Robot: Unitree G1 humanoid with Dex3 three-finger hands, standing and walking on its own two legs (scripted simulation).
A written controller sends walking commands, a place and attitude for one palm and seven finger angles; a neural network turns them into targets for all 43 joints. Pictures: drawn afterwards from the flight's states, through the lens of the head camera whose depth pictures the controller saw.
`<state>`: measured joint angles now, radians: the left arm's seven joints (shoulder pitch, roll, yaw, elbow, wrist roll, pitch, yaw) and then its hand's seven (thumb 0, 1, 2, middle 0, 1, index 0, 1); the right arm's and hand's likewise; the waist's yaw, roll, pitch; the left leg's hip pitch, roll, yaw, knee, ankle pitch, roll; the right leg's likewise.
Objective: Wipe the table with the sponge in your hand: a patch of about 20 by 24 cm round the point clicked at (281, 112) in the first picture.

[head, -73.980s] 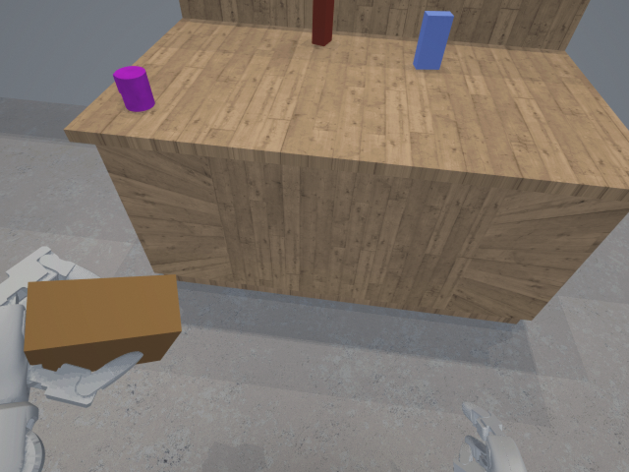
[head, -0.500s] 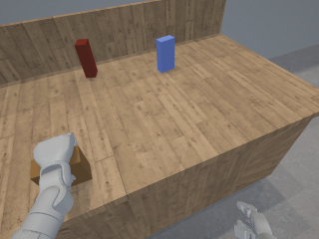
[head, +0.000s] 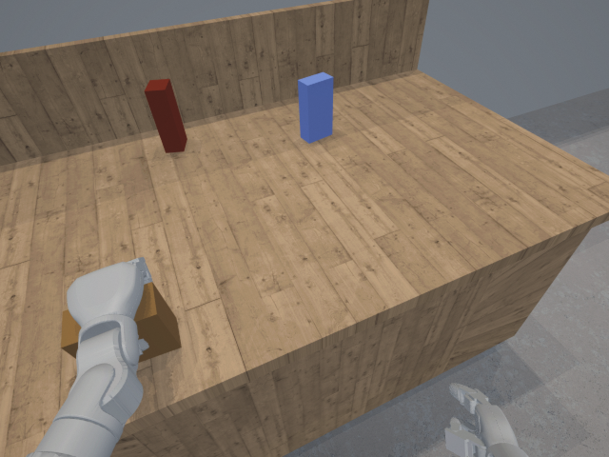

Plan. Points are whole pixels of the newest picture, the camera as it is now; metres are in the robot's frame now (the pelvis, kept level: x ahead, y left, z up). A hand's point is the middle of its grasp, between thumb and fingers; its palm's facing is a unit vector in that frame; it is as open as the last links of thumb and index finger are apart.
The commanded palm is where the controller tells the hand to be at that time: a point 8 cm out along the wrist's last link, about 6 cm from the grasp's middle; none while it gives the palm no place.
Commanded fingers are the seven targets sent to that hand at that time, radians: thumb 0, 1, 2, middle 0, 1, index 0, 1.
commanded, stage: lift the sponge slowly off the table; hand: left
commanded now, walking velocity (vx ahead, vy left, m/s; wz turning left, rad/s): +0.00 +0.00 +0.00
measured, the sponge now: (131, 336) +0.28 +0.30 -0.01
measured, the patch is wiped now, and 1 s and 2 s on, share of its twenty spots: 0.95 0.95 0.95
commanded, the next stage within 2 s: bring the sponge back beside the body in 1.88 s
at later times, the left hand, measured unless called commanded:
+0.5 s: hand (124, 324) +0.26 +0.28 +0.05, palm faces +0.00 -0.12 -0.99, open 9.5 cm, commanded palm +0.24 +0.27 +0.12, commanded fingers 0.00 0.10 1.30 -1.20 -1.60 -1.20 -1.60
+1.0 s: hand (118, 314) +0.26 +0.27 +0.08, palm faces +0.01 -0.11 -0.99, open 9.5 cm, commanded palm +0.23 +0.27 +0.15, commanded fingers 0.00 0.10 1.30 -1.20 -1.60 -1.20 -1.60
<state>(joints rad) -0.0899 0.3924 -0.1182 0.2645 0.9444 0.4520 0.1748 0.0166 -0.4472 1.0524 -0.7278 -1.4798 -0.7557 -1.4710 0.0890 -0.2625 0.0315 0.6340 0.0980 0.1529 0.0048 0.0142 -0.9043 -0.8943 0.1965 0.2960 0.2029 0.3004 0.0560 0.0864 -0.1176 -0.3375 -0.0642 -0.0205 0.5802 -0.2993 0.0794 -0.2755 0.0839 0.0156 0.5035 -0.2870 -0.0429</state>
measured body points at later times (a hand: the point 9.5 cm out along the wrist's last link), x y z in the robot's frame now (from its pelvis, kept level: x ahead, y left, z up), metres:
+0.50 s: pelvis +0.00 +0.00 +0.00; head -0.02 -0.02 +0.45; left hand +0.26 +0.28 +0.10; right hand +0.23 -0.20 -0.08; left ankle +0.00 +0.07 -0.73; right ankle -0.02 -0.10 -0.73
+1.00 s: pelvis -0.01 -0.02 +0.01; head -0.03 -0.05 +0.46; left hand +0.25 +0.27 +0.14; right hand +0.23 -0.22 -0.07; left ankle +0.00 +0.07 -0.73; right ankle -0.02 -0.10 -0.73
